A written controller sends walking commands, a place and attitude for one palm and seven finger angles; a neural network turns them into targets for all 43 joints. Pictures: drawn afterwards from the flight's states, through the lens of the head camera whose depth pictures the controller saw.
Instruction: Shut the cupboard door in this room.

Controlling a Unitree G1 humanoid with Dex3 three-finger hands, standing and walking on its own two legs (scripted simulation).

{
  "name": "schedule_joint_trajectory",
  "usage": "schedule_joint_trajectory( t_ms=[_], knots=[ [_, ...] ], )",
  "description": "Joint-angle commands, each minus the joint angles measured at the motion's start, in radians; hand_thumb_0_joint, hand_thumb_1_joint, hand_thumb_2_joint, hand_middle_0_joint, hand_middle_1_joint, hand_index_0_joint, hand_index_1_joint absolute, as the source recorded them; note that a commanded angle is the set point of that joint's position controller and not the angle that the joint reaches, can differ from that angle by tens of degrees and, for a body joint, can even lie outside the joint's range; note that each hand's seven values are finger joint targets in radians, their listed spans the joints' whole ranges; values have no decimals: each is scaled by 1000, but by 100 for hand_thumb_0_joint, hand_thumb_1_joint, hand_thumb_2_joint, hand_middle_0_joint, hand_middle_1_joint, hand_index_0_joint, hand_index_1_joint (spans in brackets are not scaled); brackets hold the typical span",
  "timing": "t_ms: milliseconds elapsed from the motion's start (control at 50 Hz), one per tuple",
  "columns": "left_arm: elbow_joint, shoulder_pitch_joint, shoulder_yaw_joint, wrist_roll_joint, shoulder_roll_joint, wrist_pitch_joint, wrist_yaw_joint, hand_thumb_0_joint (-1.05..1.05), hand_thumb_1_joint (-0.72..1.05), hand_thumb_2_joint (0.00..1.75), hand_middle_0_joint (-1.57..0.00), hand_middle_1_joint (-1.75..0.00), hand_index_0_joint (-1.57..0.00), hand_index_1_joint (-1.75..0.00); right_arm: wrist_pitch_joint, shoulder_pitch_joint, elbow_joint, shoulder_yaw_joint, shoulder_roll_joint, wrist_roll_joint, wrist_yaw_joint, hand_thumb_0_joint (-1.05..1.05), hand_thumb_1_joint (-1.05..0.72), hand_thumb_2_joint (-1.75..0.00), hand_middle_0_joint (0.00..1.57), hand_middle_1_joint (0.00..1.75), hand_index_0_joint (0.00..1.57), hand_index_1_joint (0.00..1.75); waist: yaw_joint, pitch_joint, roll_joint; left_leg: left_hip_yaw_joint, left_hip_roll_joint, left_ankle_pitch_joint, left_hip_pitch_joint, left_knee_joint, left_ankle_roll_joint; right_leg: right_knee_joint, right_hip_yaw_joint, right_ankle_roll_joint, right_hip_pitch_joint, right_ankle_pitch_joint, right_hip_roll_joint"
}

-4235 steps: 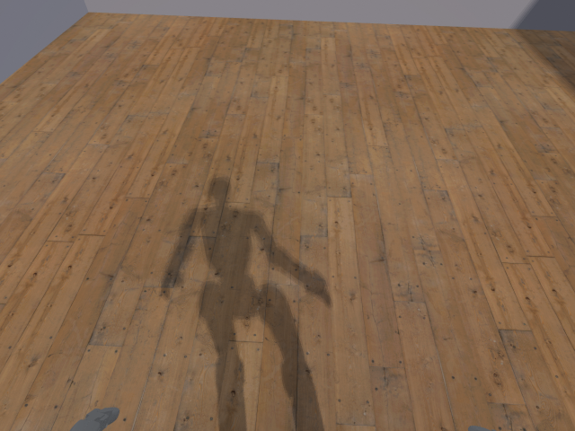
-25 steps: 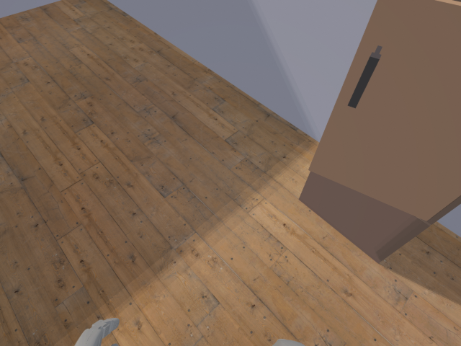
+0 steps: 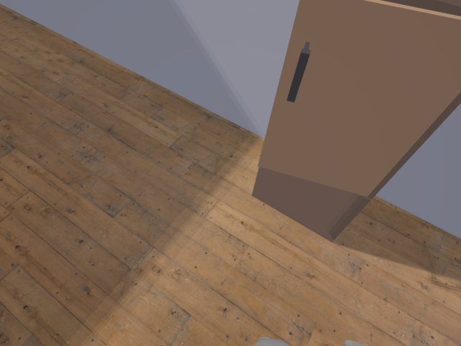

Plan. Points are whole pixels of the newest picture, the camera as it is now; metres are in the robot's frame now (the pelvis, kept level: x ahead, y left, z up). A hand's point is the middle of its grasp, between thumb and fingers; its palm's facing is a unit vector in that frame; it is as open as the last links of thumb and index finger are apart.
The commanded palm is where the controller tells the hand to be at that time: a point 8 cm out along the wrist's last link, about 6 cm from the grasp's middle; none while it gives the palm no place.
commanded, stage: turn to face it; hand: left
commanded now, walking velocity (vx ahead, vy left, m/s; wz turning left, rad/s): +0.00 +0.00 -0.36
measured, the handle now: (299, 72) +0.71 -0.11 +0.08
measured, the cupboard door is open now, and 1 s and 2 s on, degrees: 17 17 17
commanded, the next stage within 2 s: take the last steps up to it in 0.22 s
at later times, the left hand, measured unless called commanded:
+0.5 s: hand out of the picture +0.12 +0.15 -0.16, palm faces -0.15 -0.97 -0.21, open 7.4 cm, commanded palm none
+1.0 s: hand (210, 270) +0.29 +0.06 -0.17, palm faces -0.36 -0.92 -0.16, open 7.4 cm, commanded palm none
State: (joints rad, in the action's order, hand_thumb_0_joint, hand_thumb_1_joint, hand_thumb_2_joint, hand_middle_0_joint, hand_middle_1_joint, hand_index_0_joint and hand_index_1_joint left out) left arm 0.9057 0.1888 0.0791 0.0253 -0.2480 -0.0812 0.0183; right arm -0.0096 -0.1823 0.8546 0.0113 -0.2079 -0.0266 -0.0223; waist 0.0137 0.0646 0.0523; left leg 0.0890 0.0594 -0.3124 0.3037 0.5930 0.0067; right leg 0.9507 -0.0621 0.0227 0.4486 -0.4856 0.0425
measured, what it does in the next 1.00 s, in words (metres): walks ahead, turning right: right foot, then left foot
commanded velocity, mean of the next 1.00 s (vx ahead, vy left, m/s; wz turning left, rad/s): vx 0.19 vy -0.09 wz -0.19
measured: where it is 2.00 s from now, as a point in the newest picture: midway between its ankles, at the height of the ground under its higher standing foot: (258, 345)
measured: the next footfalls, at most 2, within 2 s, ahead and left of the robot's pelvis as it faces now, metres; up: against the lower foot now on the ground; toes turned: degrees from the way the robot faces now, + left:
right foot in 0.26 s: +0.02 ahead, -0.14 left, +0.00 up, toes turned -10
left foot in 0.58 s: +0.10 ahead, +0.09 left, +0.00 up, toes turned -4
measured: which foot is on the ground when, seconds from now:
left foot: down 0.00-0.26, up 0.28-0.56, down 0.58-1.00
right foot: up 0.00-0.24, down 0.26-0.58, up 0.60-1.00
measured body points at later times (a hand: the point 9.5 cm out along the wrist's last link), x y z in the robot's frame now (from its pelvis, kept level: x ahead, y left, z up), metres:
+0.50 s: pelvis +0.02 -0.02 +0.01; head +0.04 -0.03 +0.46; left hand +0.13 +0.20 -0.14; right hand +0.02 -0.28 -0.14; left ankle +0.02 +0.10 -0.69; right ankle -0.02 -0.13 -0.73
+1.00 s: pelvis +0.14 -0.09 +0.00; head +0.19 -0.10 +0.45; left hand +0.31 +0.11 -0.15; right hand -0.03 -0.27 -0.14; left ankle +0.06 +0.09 -0.73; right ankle +0.20 -0.25 -0.71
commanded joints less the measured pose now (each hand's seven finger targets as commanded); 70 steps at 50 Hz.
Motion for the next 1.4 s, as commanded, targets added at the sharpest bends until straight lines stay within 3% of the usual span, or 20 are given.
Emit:
schedule_joint_trajectory(
  t_ms=[0, 120, 200, 240, 260, 360, 480, 520, 540, 560, 580, 740, 920, 980, 1000, 1020, 1040, 1160, 1300, 1380],
  knots=[
    [-91, -25, 29, -2, -81, 27, 15, 0, 90, 90, -20, -30, -20, -30, 14, -16, -59, 52, -188, -11, -26, 0, -90, -90, 20, 30, 20, 30, -10, -53, -249, -164, 264, 437, -123, -258, 119, 203, 36, 22, 108, 17, -60],
    [-95, -60, 3, -8, -28, 37, 15, 0, 90, 90, -20, -30, -20, -30, 4, -111, 0, 73, -206, -9, -19, 0, -90, -90, 20, 30, 20, 30, -57, -120, -277, -72, 259, 585, -238, -159, 120, -158, 139, 9, -30, 36, -38],
    [-48, 65, 11, -5, -67, 54, 6, 0, 90, 90, -20, -30, -20, -30, -3, -68, 10, 79, -203, 6, -7, 0, -90, -90, 20, 30, 20, 30, 11, -148, -193, -11, 208, 371, -101, -22, 35, -520, 126, -21, -302, 344, -51],
    [-13, 140, 38, 6, -227, 74, -17, 0, 90, 90, -20, -30, -20, -30, -7, -9, -45, 53, -85, 17, 0, 0, -90, -90, 20, 30, 20, 30, 53, -127, 250, 59, -5, -324, 258, 340, -61, -616, -322, -182, -455, 773, -412],
    [-9, 149, 28, -5, -225, 71, -24, 0, 90, 90, -20, -30, -20, -30, -27, 2, -35, 53, -113, 19, -6, 0, -90, -90, 20, 30, 20, 30, 58, -129, 175, -69, 17, -322, 227, 454, -49, -635, -307, -249, -354, 666, -440],
    [-36, 1, 7, -3, -112, 73, -34, 0, 90, 90, -20, -30, -20, -30, -26, -56, 28, 57, -112, 2, 8, 0, -90, -90, 20, 30, 20, 30, -23, -72, 176, -62, 26, -104, 237, 516, -67, -655, -110, -201, -289, 435, -262],
    [-1, 30, 21, 8, -135, 87, -20, 0, 90, 90, -20, -30, -20, -30, 9, -50, 24, 50, -68, -1, 19, 0, -90, -90, 20, 30, 20, 30, -9, -44, 97, -1, 5, -122, 74, 103, -52, -670, -156, -221, -229, 108, -257],
    [1, 0, 19, -3, -119, 81, -12, 0, 90, 90, -20, -30, -20, -30, 27, -176, 66, 46, -72, -4, 10, 0, -90, -90, 20, 30, 20, 30, -70, -55, 54, 37, -21, 19, -158, -106, -49, -593, -114, -175, -91, 20, -196],
    [-4, 3, 7, -10, -69, 78, -6, 0, 90, 90, -20, -30, -20, -30, 39, -251, 94, 55, -123, -7, 1, 0, -90, -90, 20, 30, 20, 30, -100, -63, -111, -85, 55, -45, -308, -225, -29, -441, -64, -127, 45, -9, -124],
    [-28, 16, -8, -17, 6, 77, 4, 0, 90, 90, -20, -30, -20, -30, 46, -340, 114, 79, -235, -24, -7, 0, -90, -90, 20, 30, 20, 30, -127, -76, -416, -459, 336, -246, -391, -364, 52, -138, 84, -60, 228, -67, 4],
    [-69, -78, -7, -1, -36, 78, 9, 0, 90, 90, -20, -30, -20, -30, 43, -381, 114, 86, -273, -19, -17, 0, -90, -90, 20, 30, 20, 30, -155, -18, -348, -613, 464, -345, -304, -445, 131, 34, 44, -61, 282, -87, -33],
    [15, -10, 0, 4, 10, 63, 35, 0, 90, 90, -20, -30, -20, -30, 74, -286, 123, 35, -126, -8, -29, 0, -90, -90, 20, 30, 20, 30, -44, 15, -197, -67, 257, 359, -259, -360, 59, 209, 55, -13, 264, 276, -94],
    [-4, -135, -15, -5, 12, 74, 35, 0, 90, 90, -20, -30, -20, -30, 58, -308, 179, 58, -140, -15, -19, 0, -90, -90, 20, 30, 20, 30, -67, 54, -239, 31, 285, 481, -261, -307, 82, -250, 155, -47, 90, 287, -100],
    [75, 100, 4, -3, -43, 93, 23, 0, 90, 90, -20, -30, -20, -30, 50, -253, 180, 65, -155, -3, -14, 0, -90, -90, 20, 30, 20, 30, 47, -59, -156, 77, 243, 583, -169, -53, 43, -402, 182, -81, -286, 332, -41],
    [123, 257, 23, 4, -106, 108, 13, 0, 90, 90, -20, -30, -20, -30, 55, -241, 177, 59, -128, 9, -4, 0, -90, -90, 20, 30, 20, 30, 119, -165, -31, 120, 166, 420, -29, 175, 6, -462, 78, -109, -530, 349, -118],
    [159, 354, 43, 4, -207, 119, -3, 0, 90, 90, -20, -30, -20, -30, 51, -291, 159, 42, -34, 26, 2, 0, -90, -90, 20, 30, 20, 30, 126, -282, 283, 112, -23, -278, 203, 490, -30, -571, -287, -197, -708, 392, -384],
    [152, 318, 37, -18, -213, 117, -15, 0, 90, 90, -20, -30, -20, -30, 37, -255, 135, 42, -48, 27, 0, 0, -90, -90, 20, 30, 20, 30, 99, -247, 243, -32, -9, -345, 228, 654, -2, -684, -379, -227, -575, 342, -440],
    [93, 25, -27, -8, -12, 133, -34, 0, 90, 90, -20, -30, -20, -30, 12, -245, 181, 36, 3, 1, 6, 0, -90, -90, 20, 30, 20, 30, -62, -95, 58, -66, 72, -69, 119, 518, -18, -702, 0, -196, -211, 534, -294],
    [118, 54, -35, -8, -22, 132, -53, 0, 90, 90, -20, -30, -20, -30, 3, -162, 167, 8, 33, 20, -2, 0, -90, -90, 20, 30, 20, 30, -42, -110, -25, -53, 4, 59, -28, -2, -44, -569, 4, -193, -282, 961, -298],
    [95, 83, -29, -17, -22, 95, -70, 0, 90, 90, -20, -30, -20, -30, -3, -131, 135, 40, -96, 14, -12, 0, -90, -90, 20, 30, 20, 30, -23, -98, -99, -164, 154, 706, -149, -106, 46, -472, 71, -64, -220, 595, -189]
  ],
)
